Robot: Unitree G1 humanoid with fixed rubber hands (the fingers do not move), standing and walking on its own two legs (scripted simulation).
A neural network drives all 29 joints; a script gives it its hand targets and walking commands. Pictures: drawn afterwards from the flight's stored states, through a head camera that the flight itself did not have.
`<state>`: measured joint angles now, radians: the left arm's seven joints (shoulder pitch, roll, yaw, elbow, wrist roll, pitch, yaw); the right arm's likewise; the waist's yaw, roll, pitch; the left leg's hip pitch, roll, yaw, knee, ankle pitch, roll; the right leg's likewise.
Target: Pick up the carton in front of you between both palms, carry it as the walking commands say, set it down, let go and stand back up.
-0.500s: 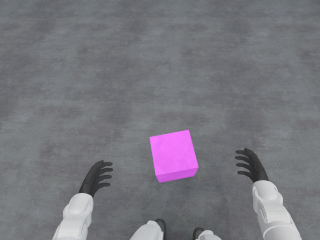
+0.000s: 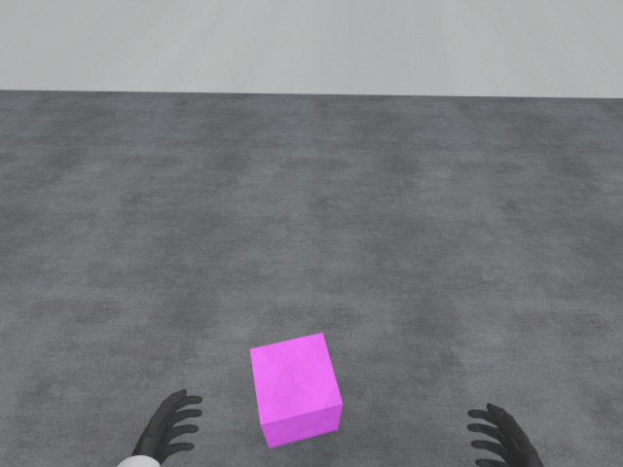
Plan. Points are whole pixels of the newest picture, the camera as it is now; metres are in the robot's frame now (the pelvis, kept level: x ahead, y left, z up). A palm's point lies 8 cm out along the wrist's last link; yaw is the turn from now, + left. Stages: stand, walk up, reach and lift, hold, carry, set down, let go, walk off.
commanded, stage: let go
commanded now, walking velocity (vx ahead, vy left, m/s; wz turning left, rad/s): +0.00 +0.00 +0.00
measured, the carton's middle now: (295, 391) +0.44 +0.08 -0.65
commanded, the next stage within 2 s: stand in 0.26 s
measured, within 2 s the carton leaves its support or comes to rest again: neither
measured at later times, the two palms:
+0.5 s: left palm out of the picture +0.14 +0.32 -0.09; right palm out of the picture +0.12 -0.24 -0.07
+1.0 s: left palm out of the picture +0.15 +0.33 -0.10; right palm out of the picture +0.12 -0.25 -0.08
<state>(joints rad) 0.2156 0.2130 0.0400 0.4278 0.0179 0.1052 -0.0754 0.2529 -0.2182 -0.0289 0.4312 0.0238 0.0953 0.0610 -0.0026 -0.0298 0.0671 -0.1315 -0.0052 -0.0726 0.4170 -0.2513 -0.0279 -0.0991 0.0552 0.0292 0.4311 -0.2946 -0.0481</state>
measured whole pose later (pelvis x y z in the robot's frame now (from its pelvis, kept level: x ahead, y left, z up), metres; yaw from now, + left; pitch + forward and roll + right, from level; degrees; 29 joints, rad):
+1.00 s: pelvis +0.01 +0.05 +0.00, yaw -2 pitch -1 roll +0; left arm 0.18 0.35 0.02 0.75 0.03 0.00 0.03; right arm 0.16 -0.33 -0.04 0.79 -0.03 0.00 -0.02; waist -0.01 -0.03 0.01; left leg -0.18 -0.05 -0.01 0.49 -0.30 0.04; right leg -0.14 0.01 0.07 0.47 -0.32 0.02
